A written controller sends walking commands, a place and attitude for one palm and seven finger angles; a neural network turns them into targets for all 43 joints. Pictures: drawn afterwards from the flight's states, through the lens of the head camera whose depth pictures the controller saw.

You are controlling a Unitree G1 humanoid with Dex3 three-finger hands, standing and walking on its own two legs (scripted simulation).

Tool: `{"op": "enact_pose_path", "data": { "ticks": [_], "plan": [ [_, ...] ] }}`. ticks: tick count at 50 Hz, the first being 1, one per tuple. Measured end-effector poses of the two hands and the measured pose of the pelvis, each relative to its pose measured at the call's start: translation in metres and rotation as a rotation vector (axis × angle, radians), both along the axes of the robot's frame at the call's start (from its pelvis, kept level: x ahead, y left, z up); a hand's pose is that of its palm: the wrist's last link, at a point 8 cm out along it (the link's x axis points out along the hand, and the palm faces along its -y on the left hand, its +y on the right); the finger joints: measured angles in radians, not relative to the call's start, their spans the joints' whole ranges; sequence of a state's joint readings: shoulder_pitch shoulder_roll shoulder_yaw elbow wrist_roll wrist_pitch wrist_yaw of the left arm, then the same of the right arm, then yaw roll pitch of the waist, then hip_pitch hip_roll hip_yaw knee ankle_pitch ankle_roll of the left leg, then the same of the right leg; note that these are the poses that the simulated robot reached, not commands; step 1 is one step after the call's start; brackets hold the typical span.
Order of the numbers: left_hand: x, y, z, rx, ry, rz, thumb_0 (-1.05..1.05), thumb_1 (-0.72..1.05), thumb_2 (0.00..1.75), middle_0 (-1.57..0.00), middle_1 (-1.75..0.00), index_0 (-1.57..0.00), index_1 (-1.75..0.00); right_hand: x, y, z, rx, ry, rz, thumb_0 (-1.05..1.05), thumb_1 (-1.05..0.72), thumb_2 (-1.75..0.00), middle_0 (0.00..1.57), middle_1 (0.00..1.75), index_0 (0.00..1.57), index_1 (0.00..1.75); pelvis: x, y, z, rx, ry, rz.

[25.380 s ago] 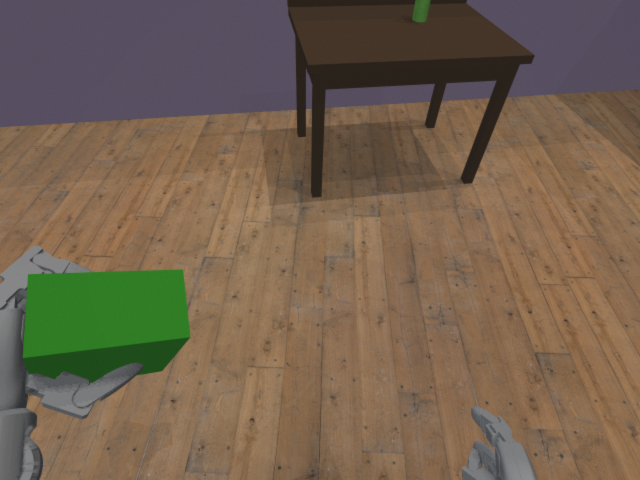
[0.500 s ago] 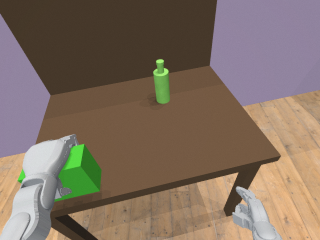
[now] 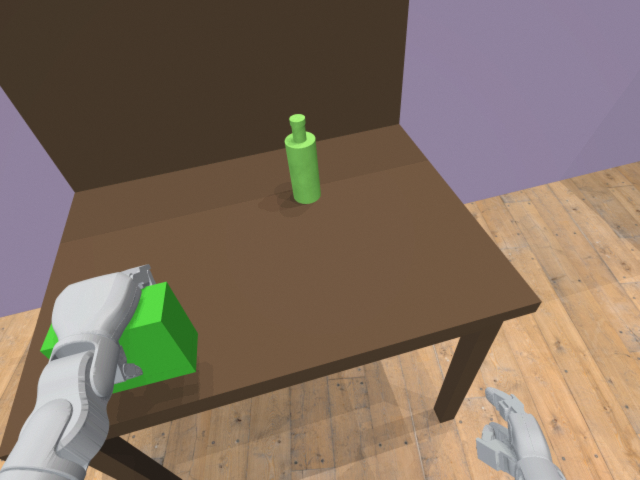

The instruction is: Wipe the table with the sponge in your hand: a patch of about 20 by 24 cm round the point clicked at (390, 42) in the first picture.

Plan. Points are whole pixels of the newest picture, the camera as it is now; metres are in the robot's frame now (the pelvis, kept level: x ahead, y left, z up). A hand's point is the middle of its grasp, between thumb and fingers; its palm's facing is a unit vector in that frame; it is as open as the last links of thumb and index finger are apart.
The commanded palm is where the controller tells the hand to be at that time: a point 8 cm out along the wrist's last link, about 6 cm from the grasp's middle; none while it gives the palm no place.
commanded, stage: move the sponge above the wiping area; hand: left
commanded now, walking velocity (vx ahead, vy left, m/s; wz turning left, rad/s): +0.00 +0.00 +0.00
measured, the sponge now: (135, 349) +0.24 +0.30 +0.02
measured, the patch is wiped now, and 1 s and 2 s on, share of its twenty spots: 0.00 0.00 0.00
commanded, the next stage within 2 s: lower the sponge onto the table in 1.82 s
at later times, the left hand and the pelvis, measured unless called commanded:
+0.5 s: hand (132, 329) +0.26 +0.30 +0.04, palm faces -0.06 -0.09 -0.99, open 10.6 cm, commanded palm +0.24 +0.29 +0.11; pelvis +0.01 +0.01 +0.00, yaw +1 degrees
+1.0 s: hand (153, 325) +0.28 +0.29 +0.02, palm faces -0.10 -0.08 -0.99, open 10.6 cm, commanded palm +0.27 +0.29 +0.08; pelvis +0.01 +0.01 +0.00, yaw +1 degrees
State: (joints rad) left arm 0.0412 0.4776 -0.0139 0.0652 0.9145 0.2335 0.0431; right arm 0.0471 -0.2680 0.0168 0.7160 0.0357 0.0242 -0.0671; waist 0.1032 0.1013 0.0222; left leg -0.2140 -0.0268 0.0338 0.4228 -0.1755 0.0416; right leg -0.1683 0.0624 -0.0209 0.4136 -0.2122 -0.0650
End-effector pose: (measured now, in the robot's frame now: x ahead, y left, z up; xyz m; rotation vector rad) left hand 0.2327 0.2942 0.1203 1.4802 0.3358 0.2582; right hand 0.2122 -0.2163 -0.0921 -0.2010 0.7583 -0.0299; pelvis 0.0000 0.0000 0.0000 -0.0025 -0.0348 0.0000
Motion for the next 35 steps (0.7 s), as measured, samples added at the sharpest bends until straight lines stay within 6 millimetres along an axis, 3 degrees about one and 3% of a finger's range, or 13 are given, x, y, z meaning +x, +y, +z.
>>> {"op": "enact_pose_path", "data": {
  "ticks": [16, 25, 35],
  "plan": [
    [0.002, 0.007, -0.020, -0.012, 0.029, 0.023, -0.01, -0.54, 1.03, -0.66, -1.34, -0.68, -1.34, 0.010, -0.002, 0.000, -0.009, 0.003, -0.015, 0.01, -0.90, -0.90, 0.20, 0.30, 0.20, 0.30, 0.010, 0.002, -0.002, -0.003, 0.026, 0.006],
    [0.015, 0.007, -0.026, -0.008, 0.028, 0.026, -0.01, -0.54, 1.03, -0.66, -1.34, -0.68, -1.34, 0.019, 0.010, 0.002, 0.008, -0.008, -0.006, 0.01, -0.90, -0.90, 0.20, 0.30, 0.20, 0.30, 0.011, 0.006, -0.002, -0.005, 0.040, 0.010],
    [0.029, -0.004, -0.034, -0.012, 0.035, 0.007, -0.01, -0.54, 1.03, -0.66, -1.34, -0.68, -1.34, 0.014, 0.015, -0.003, 0.021, 0.025, -0.012, 0.01, -0.90, -0.90, 0.20, 0.30, 0.20, 0.30, 0.013, 0.010, -0.002, -0.004, 0.057, 0.009]
  ]
}}
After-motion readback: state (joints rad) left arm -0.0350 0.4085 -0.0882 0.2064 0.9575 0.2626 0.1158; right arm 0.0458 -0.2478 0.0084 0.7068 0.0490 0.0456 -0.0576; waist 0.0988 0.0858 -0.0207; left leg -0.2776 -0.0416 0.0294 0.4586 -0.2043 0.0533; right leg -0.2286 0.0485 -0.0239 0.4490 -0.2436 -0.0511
